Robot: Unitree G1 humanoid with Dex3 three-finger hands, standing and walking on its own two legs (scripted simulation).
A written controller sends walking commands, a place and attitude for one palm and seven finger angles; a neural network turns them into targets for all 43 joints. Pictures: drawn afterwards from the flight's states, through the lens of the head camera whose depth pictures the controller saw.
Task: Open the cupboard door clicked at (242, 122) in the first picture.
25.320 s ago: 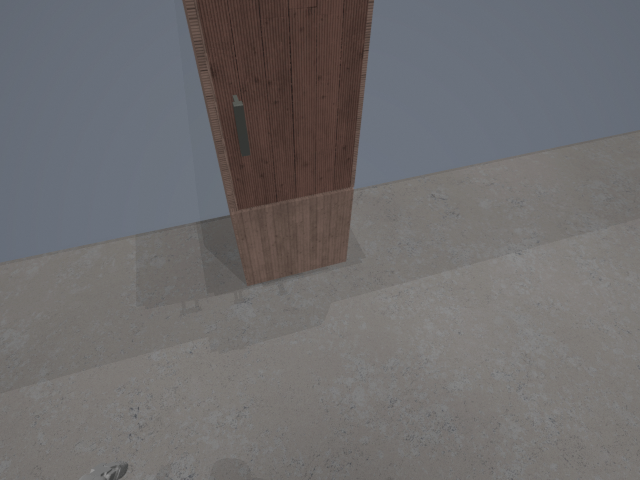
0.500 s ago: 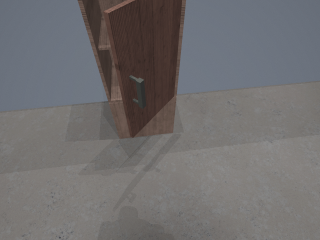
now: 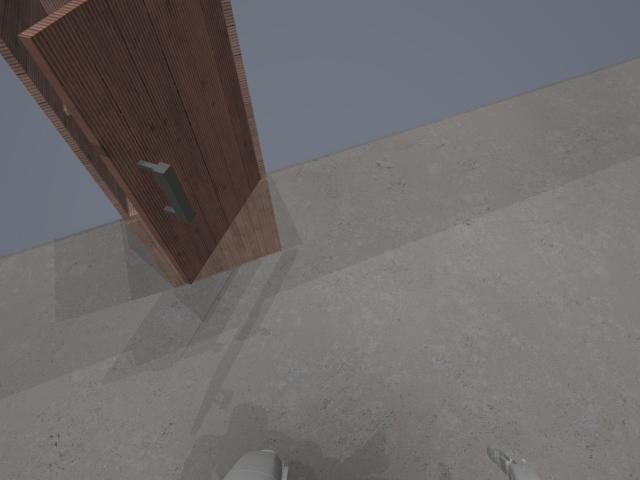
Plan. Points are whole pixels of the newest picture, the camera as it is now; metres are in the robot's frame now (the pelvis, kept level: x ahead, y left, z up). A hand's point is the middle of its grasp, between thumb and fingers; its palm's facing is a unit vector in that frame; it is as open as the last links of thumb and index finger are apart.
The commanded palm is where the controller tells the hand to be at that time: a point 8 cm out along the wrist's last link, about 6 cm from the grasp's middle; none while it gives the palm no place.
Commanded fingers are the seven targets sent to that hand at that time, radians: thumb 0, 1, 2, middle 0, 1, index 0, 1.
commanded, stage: walk to a spot facing it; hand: left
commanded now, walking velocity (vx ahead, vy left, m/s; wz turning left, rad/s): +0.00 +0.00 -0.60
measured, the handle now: (166, 192) +0.55 +0.34 -0.05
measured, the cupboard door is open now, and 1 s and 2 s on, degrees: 45 45 45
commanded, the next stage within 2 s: none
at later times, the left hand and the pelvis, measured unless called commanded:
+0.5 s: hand (222, 430) +0.19 +0.18 -0.17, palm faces -0.30 -0.92 -0.27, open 7.4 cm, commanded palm none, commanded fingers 0.00 0.90 0.90 -0.20 -0.30 -0.20 -0.30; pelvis +0.01 -0.01 -0.02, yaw -18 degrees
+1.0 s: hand (294, 370) +0.28 +0.08 -0.17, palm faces -0.56 -0.81 -0.14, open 7.4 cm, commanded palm none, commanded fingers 0.00 0.90 0.90 -0.20 -0.30 -0.20 -0.30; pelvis +0.11 -0.04 +0.00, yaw -36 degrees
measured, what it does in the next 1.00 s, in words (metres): walks ahead, turning right: left foot, then right foot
